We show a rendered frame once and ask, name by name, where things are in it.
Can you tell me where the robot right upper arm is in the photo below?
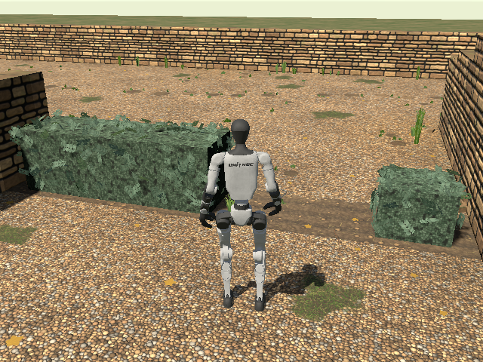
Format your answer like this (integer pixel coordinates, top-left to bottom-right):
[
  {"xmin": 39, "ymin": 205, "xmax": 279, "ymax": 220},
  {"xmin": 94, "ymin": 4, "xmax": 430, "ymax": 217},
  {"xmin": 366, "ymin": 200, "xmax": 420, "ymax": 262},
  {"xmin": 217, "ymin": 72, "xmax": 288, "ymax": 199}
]
[{"xmin": 257, "ymin": 152, "xmax": 277, "ymax": 192}]

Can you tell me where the right robot foot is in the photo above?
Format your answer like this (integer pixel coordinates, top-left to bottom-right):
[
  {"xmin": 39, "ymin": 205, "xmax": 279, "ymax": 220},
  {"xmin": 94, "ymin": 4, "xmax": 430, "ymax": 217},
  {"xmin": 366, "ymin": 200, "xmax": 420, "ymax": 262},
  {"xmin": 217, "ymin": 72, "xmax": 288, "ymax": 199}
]
[{"xmin": 254, "ymin": 292, "xmax": 266, "ymax": 311}]

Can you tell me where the right robot forearm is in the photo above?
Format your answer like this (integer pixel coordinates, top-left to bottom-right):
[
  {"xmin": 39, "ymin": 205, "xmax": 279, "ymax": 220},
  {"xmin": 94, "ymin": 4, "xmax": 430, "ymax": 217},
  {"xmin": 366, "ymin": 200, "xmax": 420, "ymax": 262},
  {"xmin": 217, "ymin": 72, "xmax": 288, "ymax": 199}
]
[{"xmin": 269, "ymin": 181, "xmax": 281, "ymax": 206}]

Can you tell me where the left robot forearm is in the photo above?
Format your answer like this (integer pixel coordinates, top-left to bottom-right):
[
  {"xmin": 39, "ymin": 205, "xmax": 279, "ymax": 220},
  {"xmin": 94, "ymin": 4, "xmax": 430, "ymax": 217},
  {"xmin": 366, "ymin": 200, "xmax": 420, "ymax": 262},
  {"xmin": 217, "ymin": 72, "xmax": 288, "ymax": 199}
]
[{"xmin": 200, "ymin": 183, "xmax": 214, "ymax": 214}]

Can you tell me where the robot right hand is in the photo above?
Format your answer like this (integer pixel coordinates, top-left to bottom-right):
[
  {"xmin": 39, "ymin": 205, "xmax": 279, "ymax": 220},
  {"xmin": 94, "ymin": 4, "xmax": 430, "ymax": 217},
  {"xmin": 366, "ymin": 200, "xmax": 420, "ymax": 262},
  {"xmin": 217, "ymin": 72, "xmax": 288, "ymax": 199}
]
[{"xmin": 263, "ymin": 202, "xmax": 281, "ymax": 216}]

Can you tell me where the robot left upper arm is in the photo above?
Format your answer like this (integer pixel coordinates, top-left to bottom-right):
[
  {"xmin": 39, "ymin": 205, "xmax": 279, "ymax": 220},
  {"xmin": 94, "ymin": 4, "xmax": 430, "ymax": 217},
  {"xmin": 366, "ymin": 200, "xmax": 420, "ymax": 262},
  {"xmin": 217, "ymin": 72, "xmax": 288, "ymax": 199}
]
[{"xmin": 206, "ymin": 152, "xmax": 225, "ymax": 195}]

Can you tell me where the robot left shin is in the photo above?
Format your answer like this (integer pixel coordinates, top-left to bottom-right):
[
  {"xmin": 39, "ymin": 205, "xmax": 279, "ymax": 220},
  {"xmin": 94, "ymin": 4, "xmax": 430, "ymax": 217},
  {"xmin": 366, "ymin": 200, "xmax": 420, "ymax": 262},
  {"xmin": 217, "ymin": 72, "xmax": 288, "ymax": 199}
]
[{"xmin": 220, "ymin": 248, "xmax": 232, "ymax": 298}]

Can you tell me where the robot left hand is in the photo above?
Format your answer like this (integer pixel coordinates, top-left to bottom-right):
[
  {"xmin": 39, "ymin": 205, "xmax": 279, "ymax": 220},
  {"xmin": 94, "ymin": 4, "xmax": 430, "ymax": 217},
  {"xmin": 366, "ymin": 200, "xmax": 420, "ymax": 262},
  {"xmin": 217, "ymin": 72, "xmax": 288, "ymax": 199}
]
[{"xmin": 199, "ymin": 211, "xmax": 216, "ymax": 229}]

